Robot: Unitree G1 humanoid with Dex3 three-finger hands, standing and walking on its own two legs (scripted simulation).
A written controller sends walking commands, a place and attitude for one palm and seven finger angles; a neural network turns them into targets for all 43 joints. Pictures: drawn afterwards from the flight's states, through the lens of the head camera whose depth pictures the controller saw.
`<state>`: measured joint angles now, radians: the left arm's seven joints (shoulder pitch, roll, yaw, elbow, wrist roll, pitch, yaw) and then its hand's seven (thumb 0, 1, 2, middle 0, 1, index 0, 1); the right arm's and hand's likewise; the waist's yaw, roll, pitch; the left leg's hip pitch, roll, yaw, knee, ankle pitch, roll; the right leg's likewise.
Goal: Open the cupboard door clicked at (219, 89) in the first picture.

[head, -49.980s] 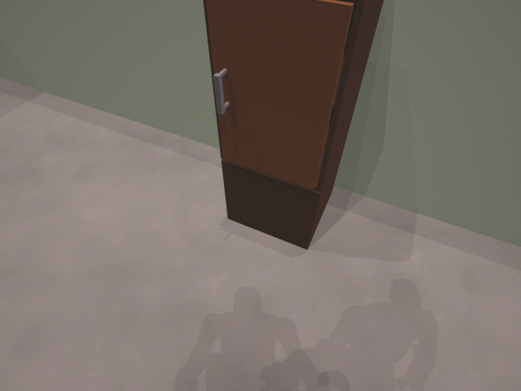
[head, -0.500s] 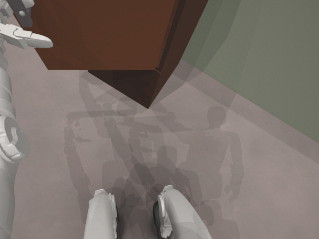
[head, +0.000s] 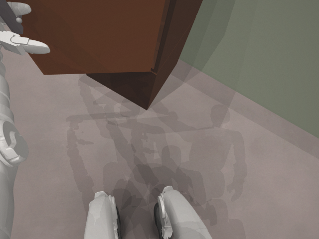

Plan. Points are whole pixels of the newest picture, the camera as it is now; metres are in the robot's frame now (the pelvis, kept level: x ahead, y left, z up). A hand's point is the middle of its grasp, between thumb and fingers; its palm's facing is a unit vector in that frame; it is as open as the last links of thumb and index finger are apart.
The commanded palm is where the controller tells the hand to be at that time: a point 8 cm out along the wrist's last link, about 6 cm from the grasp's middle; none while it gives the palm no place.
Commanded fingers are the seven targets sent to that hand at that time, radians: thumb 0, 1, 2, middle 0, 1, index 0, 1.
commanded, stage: close the thumb around the handle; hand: left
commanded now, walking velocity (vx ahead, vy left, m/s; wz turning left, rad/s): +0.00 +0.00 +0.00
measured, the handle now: out of the picture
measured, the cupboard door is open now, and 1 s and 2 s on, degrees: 37 38 90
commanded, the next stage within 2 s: pull the door open along its arc in 0.70 s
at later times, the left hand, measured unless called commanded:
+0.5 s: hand (18, 20) +0.58 +0.22 +0.08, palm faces +0.05 -1.00 +0.00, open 7.6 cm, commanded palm +0.57 +0.24 +0.07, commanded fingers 0.00 0.90 0.90 -0.40 -1.35 -0.40 -1.35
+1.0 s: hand (19, 22) +0.58 +0.22 +0.08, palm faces +0.04 -1.00 -0.01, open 5.2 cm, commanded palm +0.55 +0.24 +0.07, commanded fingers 0.00 0.90 0.90 -0.40 -1.35 -0.40 -1.35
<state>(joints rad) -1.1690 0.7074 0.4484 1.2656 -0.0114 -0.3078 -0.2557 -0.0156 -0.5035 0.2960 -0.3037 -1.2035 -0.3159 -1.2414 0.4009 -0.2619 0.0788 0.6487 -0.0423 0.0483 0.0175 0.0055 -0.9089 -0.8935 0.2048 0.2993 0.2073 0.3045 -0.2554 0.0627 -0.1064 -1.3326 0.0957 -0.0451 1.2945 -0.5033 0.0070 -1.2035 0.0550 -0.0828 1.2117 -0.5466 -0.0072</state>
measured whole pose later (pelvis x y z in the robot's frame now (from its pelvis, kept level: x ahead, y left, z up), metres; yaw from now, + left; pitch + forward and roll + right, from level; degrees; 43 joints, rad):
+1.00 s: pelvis +0.00 +0.01 +0.00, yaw -1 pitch +31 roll -6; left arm -1.13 0.68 0.46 1.22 -0.02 -0.31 -0.26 0.01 0.81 0.85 -0.37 -1.35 -0.39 -1.35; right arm 0.41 -0.26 0.08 0.63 -0.04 0.06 0.02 0.01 -0.91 -0.89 0.20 0.30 0.21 0.30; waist -0.26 0.07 -0.11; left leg -1.33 0.09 -0.03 1.29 -0.51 0.02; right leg -1.20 0.05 -0.06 1.20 -0.54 0.01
